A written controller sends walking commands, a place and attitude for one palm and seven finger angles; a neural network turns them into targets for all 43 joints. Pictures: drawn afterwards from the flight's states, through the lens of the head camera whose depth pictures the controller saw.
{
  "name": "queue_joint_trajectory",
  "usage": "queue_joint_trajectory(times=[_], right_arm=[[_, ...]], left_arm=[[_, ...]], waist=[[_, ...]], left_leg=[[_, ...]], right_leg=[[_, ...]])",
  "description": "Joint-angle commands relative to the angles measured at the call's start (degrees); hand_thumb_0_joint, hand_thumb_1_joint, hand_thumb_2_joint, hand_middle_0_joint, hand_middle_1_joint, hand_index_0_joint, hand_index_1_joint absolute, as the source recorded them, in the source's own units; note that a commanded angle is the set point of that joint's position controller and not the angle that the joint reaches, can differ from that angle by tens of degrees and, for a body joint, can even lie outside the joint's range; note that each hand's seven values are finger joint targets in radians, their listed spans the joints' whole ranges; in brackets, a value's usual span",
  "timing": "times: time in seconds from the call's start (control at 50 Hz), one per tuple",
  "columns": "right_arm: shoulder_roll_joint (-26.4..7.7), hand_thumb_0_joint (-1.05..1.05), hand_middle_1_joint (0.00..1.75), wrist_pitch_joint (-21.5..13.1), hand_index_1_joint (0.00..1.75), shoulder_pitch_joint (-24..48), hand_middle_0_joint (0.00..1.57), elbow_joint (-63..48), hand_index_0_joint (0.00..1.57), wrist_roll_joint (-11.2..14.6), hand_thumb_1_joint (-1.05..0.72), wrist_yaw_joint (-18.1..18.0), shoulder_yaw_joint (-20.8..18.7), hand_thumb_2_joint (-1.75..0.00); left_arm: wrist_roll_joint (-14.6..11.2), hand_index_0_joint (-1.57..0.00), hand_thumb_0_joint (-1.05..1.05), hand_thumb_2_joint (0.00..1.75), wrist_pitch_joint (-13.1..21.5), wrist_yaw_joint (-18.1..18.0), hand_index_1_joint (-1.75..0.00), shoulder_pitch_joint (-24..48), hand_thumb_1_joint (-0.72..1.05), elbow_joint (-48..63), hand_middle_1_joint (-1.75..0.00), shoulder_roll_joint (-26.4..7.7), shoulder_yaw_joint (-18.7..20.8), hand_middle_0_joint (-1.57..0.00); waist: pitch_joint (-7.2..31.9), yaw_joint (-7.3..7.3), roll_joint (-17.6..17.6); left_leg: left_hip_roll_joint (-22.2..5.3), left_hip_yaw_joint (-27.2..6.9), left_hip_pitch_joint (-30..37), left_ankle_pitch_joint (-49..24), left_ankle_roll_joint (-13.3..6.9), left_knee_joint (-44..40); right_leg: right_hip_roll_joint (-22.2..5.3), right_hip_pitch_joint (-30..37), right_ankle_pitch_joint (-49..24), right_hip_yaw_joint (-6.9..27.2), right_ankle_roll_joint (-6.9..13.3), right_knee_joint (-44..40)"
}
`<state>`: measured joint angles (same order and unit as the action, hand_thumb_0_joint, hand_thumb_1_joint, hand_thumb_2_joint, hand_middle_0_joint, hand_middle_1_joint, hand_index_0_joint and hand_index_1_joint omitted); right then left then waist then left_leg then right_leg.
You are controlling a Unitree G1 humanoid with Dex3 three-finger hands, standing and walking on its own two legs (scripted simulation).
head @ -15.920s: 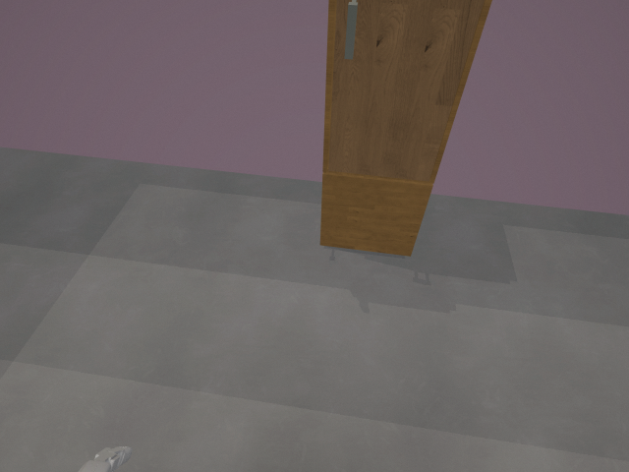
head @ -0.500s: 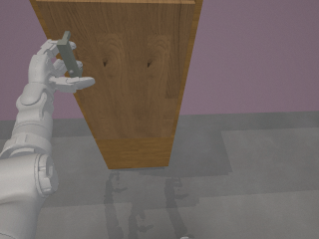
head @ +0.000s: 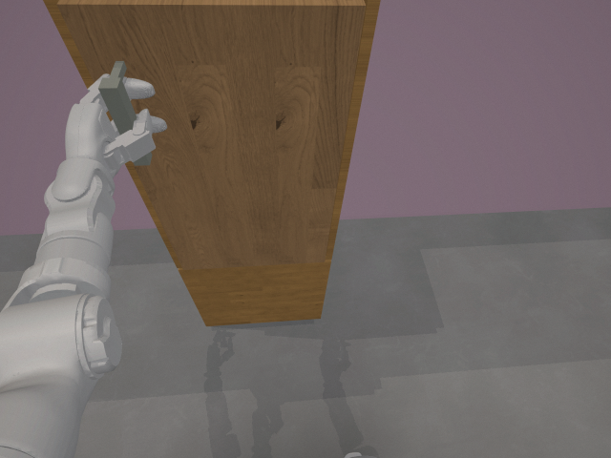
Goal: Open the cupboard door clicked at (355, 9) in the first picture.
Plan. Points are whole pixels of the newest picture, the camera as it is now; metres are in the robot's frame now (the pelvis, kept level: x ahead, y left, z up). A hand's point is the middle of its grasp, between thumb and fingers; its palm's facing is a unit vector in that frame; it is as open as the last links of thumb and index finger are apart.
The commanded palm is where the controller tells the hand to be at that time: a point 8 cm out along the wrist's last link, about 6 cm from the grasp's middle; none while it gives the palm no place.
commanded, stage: pull the door open along its arc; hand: left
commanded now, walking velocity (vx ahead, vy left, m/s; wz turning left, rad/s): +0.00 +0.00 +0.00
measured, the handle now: (131, 115) +0.53 +0.20 +0.15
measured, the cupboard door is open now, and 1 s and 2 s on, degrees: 0 42 45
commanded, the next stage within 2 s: open thumb and fingers to let go in 1.10 s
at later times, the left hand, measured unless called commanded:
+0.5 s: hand (152, 180) +0.42 +0.16 +0.15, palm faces +0.00 -1.00 +0.03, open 5.7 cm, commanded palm +0.36 +0.21 +0.14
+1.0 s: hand (237, 260) +0.30 +0.06 +0.15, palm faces +0.37 -0.93 +0.00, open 5.9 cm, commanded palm +0.22 +0.08 +0.14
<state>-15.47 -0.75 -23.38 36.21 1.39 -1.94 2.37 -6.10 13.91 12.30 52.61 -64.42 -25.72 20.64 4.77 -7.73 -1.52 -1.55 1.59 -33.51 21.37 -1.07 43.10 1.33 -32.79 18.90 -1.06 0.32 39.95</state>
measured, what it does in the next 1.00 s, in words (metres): stands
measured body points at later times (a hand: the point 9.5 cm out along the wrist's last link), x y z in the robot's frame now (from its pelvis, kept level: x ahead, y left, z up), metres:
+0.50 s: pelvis +0.01 -0.01 +0.01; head +0.03 -0.02 +0.46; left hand +0.41 +0.21 +0.15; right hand +0.10 -0.27 -0.10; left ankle -0.01 +0.10 -0.71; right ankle +0.00 -0.12 -0.71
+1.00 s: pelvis +0.02 -0.03 +0.02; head -0.01 -0.05 +0.46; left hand +0.28 +0.11 +0.15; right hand +0.23 -0.21 -0.06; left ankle -0.01 +0.10 -0.71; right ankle +0.00 -0.12 -0.71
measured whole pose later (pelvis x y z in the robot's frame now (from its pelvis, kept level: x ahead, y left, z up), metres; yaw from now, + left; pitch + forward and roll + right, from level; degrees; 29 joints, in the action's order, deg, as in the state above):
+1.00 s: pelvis +0.02 -0.03 +0.02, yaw +3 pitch -1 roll +0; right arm -9.6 4.5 -7.7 32.9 -1.4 1.9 1.7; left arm 2.2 -13.9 -29.7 -3.8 12.1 5.3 -13.3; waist 3.5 0.7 -3.0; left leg -1.3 -1.1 -13.0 19.7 1.2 33.9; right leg 1.3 -12.4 19.6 -3.7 2.4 33.2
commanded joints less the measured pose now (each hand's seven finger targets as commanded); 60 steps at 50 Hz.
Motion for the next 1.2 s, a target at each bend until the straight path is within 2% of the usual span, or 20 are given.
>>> queue_joint_trajectory(times=[0.0,0.02,0.18,0.22,0.38,0.44,0.46,0.48,0.5,0.56,0.62,0.66,0.72,0.76,0.82,0.92,0.98,1.04,1.16,1.18], right_arm=[[-9.47,0.00,0.30,-1.18,0.30,-5.48,0.20,-4.75,0.20,-0.10,-0.90,-0.85,-3.88,-0.90],[-9.07,0.00,0.30,-1.22,0.30,-5.21,0.20,-4.57,0.20,0.04,-0.90,-0.88,-3.77,-0.90],[-9.09,0.00,0.30,-1.47,0.30,-3.90,0.20,-6.33,0.20,0.22,-0.90,-0.47,-4.35,-0.90],[-8.86,0.00,0.30,-1.41,0.30,-2.73,0.20,-7.20,0.20,0.56,-0.90,-0.33,-4.47,-0.90],[-7.49,0.00,0.30,-1.92,0.30,3.64,0.20,-11.03,0.20,1.65,-0.90,0.01,-4.27,-0.90],[-6.96,0.00,0.30,-2.35,0.30,6.02,0.20,-11.97,0.20,1.93,-0.90,-0.03,-4.17,-0.90],[-5.00,0.00,0.30,-2.90,0.30,8.92,0.20,-12.37,0.20,1.94,-0.90,0.12,-3.90,-0.90],[-4.70,0.00,0.30,-3.40,0.30,9.91,0.20,-12.00,0.20,1.56,-0.90,0.55,-3.76,-0.90],[-4.69,0.00,0.30,-3.86,0.30,10.16,0.20,-11.53,0.20,1.54,-0.90,0.92,-3.84,-0.90],[-4.29,0.00,0.30,-3.96,0.30,11.92,0.20,-11.53,0.20,0.26,-0.90,1.69,-4.07,-0.90],[-2.95,0.00,0.30,-3.00,0.30,14.24,0.20,-11.61,0.20,-0.71,-0.90,2.49,-3.88,-0.90],[-2.73,0.00,0.30,-1.81,0.30,15.33,0.20,-11.72,0.20,-1.39,-0.90,2.43,-3.75,-0.90],[-1.58,0.00,0.30,-0.48,0.30,18.33,0.20,-12.11,0.20,-1.85,-0.90,2.21,-3.32,-0.90],[-1.41,0.00,0.30,0.29,0.30,19.74,0.20,-12.01,0.20,-2.39,-0.90,1.83,-3.30,-0.90],[-0.25,0.00,0.30,1.13,0.30,21.50,0.20,-11.66,0.20,-2.65,-0.90,2.14,-2.93,-0.90],[1.07,0.00,0.30,2.48,0.30,22.93,0.20,-12.28,0.20,-3.14,-0.90,3.37,-3.07,-0.90],[1.62,0.00,0.30,3.22,0.30,24.05,0.20,-12.72,0.20,-2.71,-0.90,4.55,-2.88,-0.90],[1.96,0.00,0.30,3.59,0.30,25.54,0.20,-13.63,0.20,-2.65,-0.90,4.98,-2.65,-0.90],[1.92,0.00,0.30,3.43,0.30,28.40,0.20,-11.26,0.20,-3.04,-0.90,3.84,-1.83,-0.90],[1.71,0.00,0.30,3.45,0.30,28.86,0.20,-10.45,0.20,-3.12,-0.90,3.24,-1.71,-0.90]], left_arm=[[-0.34,-0.40,0.00,0.90,3.33,-0.65,-1.35,26.54,0.90,13.33,-1.35,-18.05,3.29,-0.40],[-0.59,-0.40,0.00,0.90,3.13,-0.53,-1.35,29.25,0.90,13.51,-1.35,-14.22,0.03,-0.40],[-3.06,-0.40,0.00,0.90,3.47,0.10,-1.35,16.80,0.90,20.39,-1.35,-13.71,2.40,-0.40],[-3.75,-0.40,0.00,0.90,2.83,0.45,-1.35,13.40,0.90,24.48,-1.35,-12.89,2.00,-0.40],[-6.78,-0.40,0.00,0.90,-1.87,0.15,-1.35,-8.39,0.90,40.52,-1.35,-7.28,0.31,-0.40],[-7.25,-0.40,0.00,0.90,-4.33,-0.87,-1.35,-13.03,0.90,46.55,-1.35,-3.93,-1.64,-0.40],[-9.89,-0.40,0.00,0.90,-6.17,-9.28,-1.35,-12.20,0.90,50.93,-1.35,-3.41,5.76,-0.40],[-8.34,-0.40,0.00,0.90,-7.96,-13.00,-1.35,-15.15,0.90,52.18,-1.35,3.58,-0.49,-0.40],[-8.23,-0.40,0.00,0.90,-9.11,-15.54,-1.35,-16.94,0.90,54.07,-1.35,6.33,-1.48,-0.40],[-4.46,-0.40,0.00,0.90,-11.11,-23.64,-1.35,-23.05,0.90,62.96,-1.35,9.51,-3.79,-0.40],[0.24,-0.40,0.00,0.90,-14.20,-30.66,-1.35,-26.35,0.90,71.71,-1.35,16.45,-10.84,-0.40],[3.06,-0.40,0.00,0.90,-16.92,-33.91,-1.35,-28.37,0.90,74.89,-1.35,19.42,-14.99,-0.40],[4.25,-0.40,0.00,0.90,-20.48,-38.24,-1.35,-30.66,0.90,80.91,-1.35,26.02,-20.83,-0.40],[5.17,-0.40,0.00,0.90,-21.95,-39.87,-1.35,-33.52,0.90,82.03,-1.35,28.52,-23.71,-0.40],[7.01,-0.40,0.00,0.90,-23.12,-41.84,-1.35,-36.55,0.90,85.77,-1.35,32.68,-28.85,-0.40],[10.72,-0.40,0.00,0.90,-23.87,-42.71,-1.35,-47.03,0.90,91.97,-1.35,36.42,-35.79,-0.40],[9.77,-0.40,0.00,0.90,-24.26,-42.06,-1.35,-54.73,0.90,95.58,-1.35,38.48,-38.96,-0.40],[8.12,-0.40,0.00,0.90,-24.48,-41.97,-1.35,-61.00,0.90,100.89,-1.35,37.11,-38.52,-0.40],[7.86,-0.40,0.00,0.90,-25.11,-45.40,-1.35,-50.33,0.90,94.65,-1.35,34.80,-34.37,-0.40],[8.04,-0.40,0.00,0.90,-24.94,-46.20,-1.35,-43.83,0.90,92.82,-1.35,33.27,-32.72,-0.40]], waist=[[22.11,1.36,-2.63],[21.04,-0.09,-4.05],[25.87,3.44,-1.72],[25.44,4.21,-2.33],[19.30,7.65,-0.13],[16.47,7.74,1.10],[15.29,12.55,1.20],[13.70,10.22,-0.56],[12.15,9.88,1.08],[14.71,10.50,3.96],[16.11,10.34,1.91],[14.82,9.36,3.03],[13.65,8.96,3.42],[11.37,8.46,5.78],[9.99,8.43,5.67],[9.46,9.26,4.10],[7.92,9.61,3.64],[8.27,10.46,4.37],[3.36,10.25,7.70],[2.74,9.54,6.90]], left_leg=[[0.94,-1.98,12.98,-21.01,-0.75,-4.17],[0.85,-1.98,13.87,-20.23,-0.66,-4.07],[0.81,-1.39,15.62,-24.16,-0.81,-4.30],[0.89,-0.84,15.74,-24.61,-0.86,-4.78],[1.14,0.75,15.00,-24.54,-1.32,-7.62],[1.08,0.69,15.67,-22.51,-1.21,-8.85],[1.55,0.34,13.36,-21.94,-0.64,-9.32],[1.29,0.73,15.07,-20.94,-0.24,-10.04],[1.07,0.28,15.31,-20.29,0.04,-10.42],[0.86,0.31,17.01,-23.07,0.12,-10.25],[0.59,0.55,19.64,-25.56,0.52,-10.34],[0.42,0.05,20.32,-24.70,0.48,-10.50],[0.67,-0.18,21.86,-22.69,0.60,-11.05],[0.63,-0.68,22.40,-21.44,0.43,-11.05],[0.85,-0.92,23.95,-21.66,0.43,-11.23],[0.86,-1.36,25.23,-25.32,0.40,-10.32],[0.65,-1.71,24.84,-25.18,0.52,-10.06],[1.01,-1.45,24.52,-23.97,0.38,-9.60],[2.13,-1.75,23.19,-18.15,0.16,-9.38],[2.47,-1.64,23.21,-17.06,0.06,-9.45]], right_leg=[[0.98,9.67,-21.71,0.00,0.78,-3.27],[1.03,7.66,-20.63,-0.09,0.71,-3.68],[1.28,13.34,-25.03,0.03,0.93,-3.39],[1.26,14.94,-26.32,0.12,1.00,-3.67],[0.63,20.03,-29.29,-0.03,0.91,-5.28],[0.47,19.60,-27.20,-0.42,0.81,-6.27],[0.57,19.90,-23.61,-1.21,0.79,-7.30],[0.52,18.56,-22.34,-1.34,0.58,-7.44],[0.47,17.40,-21.17,-1.85,0.47,-8.06],[0.05,20.09,-23.00,-1.86,0.37,-7.42],[-0.65,21.12,-24.53,-1.71,0.56,-7.02],[-0.91,21.35,-23.52,-1.83,0.59,-7.80],[-1.16,22.22,-22.05,-1.77,0.74,-9.35],[-1.30,22.47,-21.13,-1.96,0.73,-10.57],[-1.79,22.86,-21.80,-1.69,1.02,-11.38],[-2.32,24.35,-27.37,-1.28,1.53,-10.51],[-2.30,24.59,-27.61,-1.66,1.74,-10.65],[-2.51,25.58,-29.03,-1.28,1.28,-11.10],[-3.06,21.70,-18.64,0.54,0.74,-15.27],[-3.30,20.78,-16.29,1.10,0.74,-16.02]])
